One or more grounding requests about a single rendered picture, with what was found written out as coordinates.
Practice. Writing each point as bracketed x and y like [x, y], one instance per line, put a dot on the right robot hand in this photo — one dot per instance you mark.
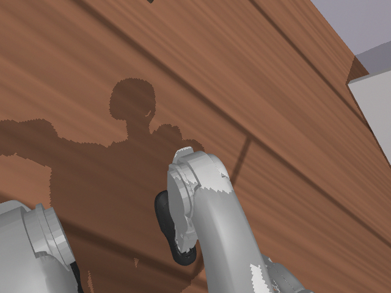
[283, 281]

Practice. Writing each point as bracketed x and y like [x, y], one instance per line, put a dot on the right robot foot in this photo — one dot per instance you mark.
[167, 226]

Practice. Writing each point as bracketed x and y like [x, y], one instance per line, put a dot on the left robot foot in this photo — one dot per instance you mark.
[76, 272]

